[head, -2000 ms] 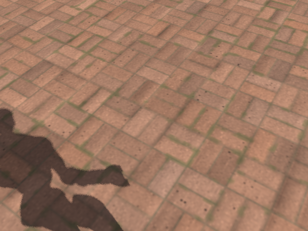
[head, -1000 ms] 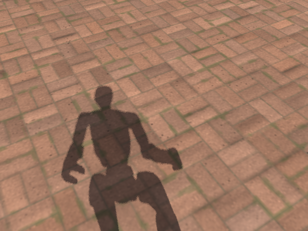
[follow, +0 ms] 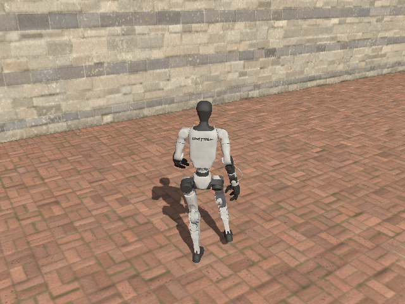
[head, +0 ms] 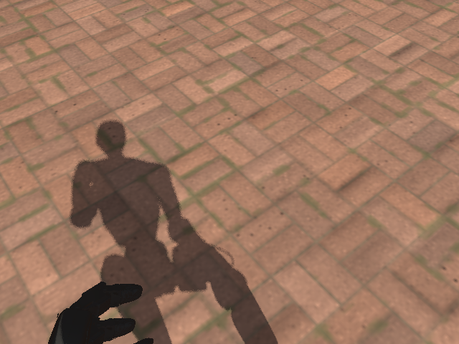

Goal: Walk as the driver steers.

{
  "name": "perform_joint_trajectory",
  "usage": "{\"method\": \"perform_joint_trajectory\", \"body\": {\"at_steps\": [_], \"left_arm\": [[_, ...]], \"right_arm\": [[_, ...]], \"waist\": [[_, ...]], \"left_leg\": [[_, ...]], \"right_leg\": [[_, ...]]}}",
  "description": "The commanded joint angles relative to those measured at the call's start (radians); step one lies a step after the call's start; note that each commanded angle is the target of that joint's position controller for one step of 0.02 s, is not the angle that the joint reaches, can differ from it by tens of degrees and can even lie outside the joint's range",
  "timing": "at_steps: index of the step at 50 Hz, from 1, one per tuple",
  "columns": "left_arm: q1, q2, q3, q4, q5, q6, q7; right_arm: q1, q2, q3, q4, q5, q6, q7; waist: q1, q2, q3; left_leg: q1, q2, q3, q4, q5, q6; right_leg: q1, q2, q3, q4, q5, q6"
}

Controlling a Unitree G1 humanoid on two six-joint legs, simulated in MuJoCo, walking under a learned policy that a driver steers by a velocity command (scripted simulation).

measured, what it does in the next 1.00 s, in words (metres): walks ahead, turning left: right foot, then left foot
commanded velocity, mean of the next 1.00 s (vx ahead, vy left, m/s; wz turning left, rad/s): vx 0.82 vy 0.00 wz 0.43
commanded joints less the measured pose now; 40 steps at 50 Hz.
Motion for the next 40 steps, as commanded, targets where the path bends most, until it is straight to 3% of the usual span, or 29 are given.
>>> {"method": "perform_joint_trajectory", "body": {"at_steps": [1, 4, 6, 7, 8, 9, 10, 11, 12, 13, 14, 15, 17, 18, 21, 25, 26, 28, 29, 30, 31, 32, 33, 34, 35, 36, 37, 38, 40], "left_arm": [[-0.089, 0.07, 0.03, -0.089, -0.001, 0.0, 0.006], [-0.109, 0.124, 0.065, -0.101, -0.06, 0.003, 0.009], [-0.08, 0.168, 0.093, -0.094, -0.078, -0.008, 0.009], [0.042, 0.203, 0.119, -0.071, -0.081, -0.014, 0.009], [0.28, 0.233, 0.137, -0.035, -0.081, -0.012, 0.012], [0.433, 0.303, 0.148, -0.006, -0.048, 0.001, 0.009], [0.445, 0.333, 0.157, 0.032, -0.045, 0.008, -0.012], [0.367, 0.231, 0.143, -0.003, -0.04, 0.019, -0.004], [0.335, 0.193, 0.132, 0.012, -0.033, 0.032, 0.003], [0.325, 0.187, 0.13, 0.032, -0.016, 0.038, 0.002], [0.295, 0.168, 0.123, 0.054, -0.007, 0.037, 0.003], [0.268, 0.132, 0.114, 0.075, -0.011, 0.034, -0.001], [0.251, 0.091, 0.105, 0.115, -0.035, 0.03, -0.012], [0.241, 0.103, 0.108, 0.13, -0.041, 0.029, -0.013], [0.199, 0.157, 0.119, 0.147, -0.028, 0.025, -0.005], [0.281, 0.228, 0.13, 0.194, -0.026, 0.025, 0.004], [0.311, 0.238, 0.129, 0.21, -0.028, 0.028, 0.003], [0.369, 0.287, 0.133, 0.234, -0.028, 0.036, 0.007], [0.394, 0.313, 0.135, 0.248, -0.036, 0.043, 0.011], [0.385, 0.337, 0.135, 0.257, -0.039, 0.053, 0.013], [0.345, 0.34, 0.129, 0.26, -0.037, 0.062, 0.013], [0.284, 0.325, 0.119, 0.25, -0.042, 0.061, 0.017], [0.476, 0.099, 0.061, 0.214, -0.031, 0.044, -0.004], [0.441, 0.195, 0.07, 0.238, -0.096, 0.007, -0.01], [0.282, 0.242, 0.091, 0.194, -0.126, 0.003, -0.003], [0.237, 0.215, 0.086, 0.172, -0.116, 0.007, 0.005], [0.244, 0.196, 0.09, 0.197, -0.089, 0.025, 0.01], [0.301, 0.19, 0.097, 0.222, -0.081, 0.053, 0.006], [0.367, 0.139, 0.097, 0.252, -0.075, 0.1, 0.005]], "right_arm": [[-0.135, -0.177, -0.049, -0.11, 0.027, -0.022, -0.025], [-0.077, -0.168, -0.051, -0.084, 0.039, -0.005, -0.031], [-0.069, -0.154, -0.054, -0.078, 0.031, 0.01, -0.033], [-0.088, -0.16, -0.055, -0.085, 0.018, 0.015, -0.028], [-0.133, -0.128, -0.041, -0.117, -0.009, 0.018, -0.019], [-0.012, 0.006, -0.004, -0.143, -0.009, 0.011, -0.013], [0.021, -0.03, 0.019, -0.193, 0.05, 0.002, -0.015], [-0.072, -0.107, 0.002, -0.179, 0.056, 0.012, -0.026], [-0.178, -0.146, -0.007, -0.195, 0.029, 0.016, -0.024], [-0.265, -0.143, -0.011, -0.216, 0.0, 0.017, -0.018], [-0.286, -0.129, -0.015, -0.238, -0.002, 0.021, -0.009], [-0.288, -0.116, -0.017, -0.245, 0.011, 0.033, -0.002], [-0.286, -0.082, -0.01, -0.262, 0.027, 0.056, 0.007], [-0.301, -0.077, -0.006, -0.273, 0.022, 0.062, 0.012], [-0.349, -0.095, -0.001, -0.294, 0.011, 0.057, 0.022], [-0.511, -0.102, 0.004, -0.326, 0.007, 0.037, 0.052], [-0.543, -0.093, 0.008, -0.335, 0.009, 0.03, 0.061], [-0.562, -0.118, -0.004, -0.346, 0.011, 0.019, 0.068], [-0.535, -0.131, -0.014, -0.349, 0.007, 0.018, 0.066], [-0.435, -0.171, -0.037, -0.336, 0.007, 0.023, 0.059], [-0.223, -0.234, -0.072, -0.281, 0.01, 0.035, 0.041], [0.016, -0.282, -0.1, -0.211, 0.015, 0.048, 0.017], [-0.036, -0.357, -0.085, -0.198, -0.028, 0.03, 0.005], [0.0, -0.26, -0.07, -0.221, -0.052, 0.017, 0.005], [-0.057, -0.225, -0.055, -0.205, -0.061, 0.0, 0.012], [-0.14, -0.21, -0.051, -0.187, -0.052, -0.015, 0.018], [-0.211, -0.167, -0.041, -0.179, -0.049, -0.025, 0.021], [-0.258, -0.123, -0.032, -0.178, -0.054, -0.032, 0.021], [-0.307, -0.091, -0.027, -0.161, -0.045, -0.048, 0.02]], "waist": [[0.024, 0.02, 0.066], [-0.007, 0.089, 0.01], [0.022, 0.113, -0.023], [0.102, 0.117, -0.105], [0.227, 0.114, -0.271], [0.186, -0.2, -0.452], [0.159, -0.513, -0.488], [0.196, -0.329, -0.312], [0.208, -0.17, -0.173], [0.203, -0.025, -0.091], [0.166, -0.03, -0.045], [0.139, -0.055, -0.015], [0.105, -0.085, 0.01], [0.093, -0.077, 0.033], [0.07, -0.048, 0.088], [0.133, 0.026, 0.144], [0.139, 0.029, 0.152], [0.115, -0.04, 0.106], [0.076, -0.084, 0.069], [-0.006, -0.123, 0.007], [-0.13, -0.139, -0.093], [-0.257, -0.093, -0.165], [-0.019, 0.276, -0.304], [-0.108, 0.183, -0.504], [-0.099, 0.07, -0.3], [-0.03, -0.01, -0.14], [0.026, -0.042, -0.076], [0.076, -0.003, -0.053], [0.121, 0.048, -0.038]], "left_leg": [[-0.506, 0.147, -0.229, -0.217, -0.023, 0.086], [-0.282, 0.174, -0.317, -0.107, -0.111, 0.044], [-0.125, 0.202, -0.351, 0.031, 0.01, 0.012], [-0.082, 0.19, -0.322, 0.195, 0.177, -0.023], [-0.184, 0.181, -0.267, 0.468, 0.216, -0.062], [-0.468, 0.087, -0.142, 0.828, -0.276, -0.103], [-0.717, 0.166, -0.062, 1.059, -0.309, -0.111], [-0.8, 0.232, -0.035, 1.126, -0.196, -0.12], [-0.806, 0.259, 0.012, 1.11, -0.132, -0.119], [-0.767, 0.295, 0.028, 1.072, -0.098, -0.114], [-0.727, 0.329, 0.017, 1.023, -0.066, -0.11], [-0.694, 0.354, 0.018, 0.997, -0.07, -0.107], [-0.7, 0.387, 0.027, 0.972, -0.074, -0.103], [-0.722, 0.393, 0.031, 0.957, -0.045, -0.11], [-0.72, 0.395, 0.05, 0.814, 0.115, -0.136], [-0.656, 0.354, 0.167, 0.511, 0.301, -0.1], [-0.601, 0.325, 0.199, 0.435, 0.301, -0.079], [-0.447, 0.218, 0.284, 0.368, 0.239, -0.039], [-0.378, 0.175, 0.29, 0.356, 0.165, -0.016], [-0.256, 0.151, 0.274, 0.334, 0.087, 0.015], [-0.004, 0.154, 0.239, 0.276, 0.087, 0.052], [0.356, 0.226, 0.118, 0.185, 0.143, 0.076], [0.698, 0.517, -0.348, 0.21, 0.107, 0.152], [0.667, 0.638, -0.637, 0.012, 0.013, 0.221], [0.47, 0.612, -0.475, -0.046, 0.23, 0.176], [0.27, 0.586, -0.31, -0.056, 0.453, 0.149], [0.133, 0.543, -0.176, -0.058, 0.539, 0.109], [0.033, 0.511, -0.063, -0.088, 0.593, 0.077], [-0.071, 0.477, 0.068, -0.15, 0.67, 0.037]], "right_leg": [[0.427, 0.097, -0.17, -0.302, 0.286, 0.048], [0.448, 0.123, -0.099, -0.479, 0.284, 0.075], [0.464, 0.123, -0.086, -0.545, 0.193, 0.052], [0.581, 0.116, -0.093, -0.54, 0.122, 0.021], [0.868, 0.016, -0.048, -0.431, 0.024, -0.03], [1.225, -0.233, 0.364, -0.484, -0.292, -0.171], [1.277, -0.376, 0.826, -0.673, -0.727, -0.248], [1.154, -0.316, 0.724, -0.711, -0.774, -0.211], [1.017, -0.267, 0.509, -0.706, -0.558, -0.174], [0.887, -0.223, 0.353, -0.704, -0.331, -0.156], [0.791, -0.195, 0.25, -0.712, -0.203, -0.156], [0.725, -0.163, 0.154, -0.73, -0.14, -0.145], [0.669, -0.15, 0.039, -0.757, -0.053, -0.14], [0.646, -0.154, -0.012, -0.774, 0.005, -0.147], [0.58, -0.139, -0.172, -0.839, 0.107, -0.141], [0.655, -0.119, -0.338, -0.888, 0.244, -0.093], [0.669, -0.119, -0.365, -0.883, 0.38, -0.081], [0.733, -0.13, -0.398, -0.801, 0.915, -0.074], [0.773, -0.162, -0.389, -0.725, 1.16, -0.093], [0.791, -0.191, -0.377, -0.578, 1.313, -0.118], [0.723, -0.194, -0.365, -0.365, 1.343, -0.131], [0.478, -0.128, -0.366, -0.019, 1.034, -0.111], [0.087, 0.074, -0.268, 0.425, -0.378, -0.082], [0.052, 0.132, -0.021, 0.548, -0.385, -0.104], [0.023, 0.099, -0.032, 0.528, -0.316, -0.089], [0.035, 0.05, -0.059, 0.44, -0.253, -0.071], [0.076, 0.005, -0.077, 0.37, -0.216, -0.05], [0.152, -0.023, -0.08, 0.323, -0.179, -0.036], [0.224, -0.04, -0.105, 0.238, -0.129, -0.009]]}}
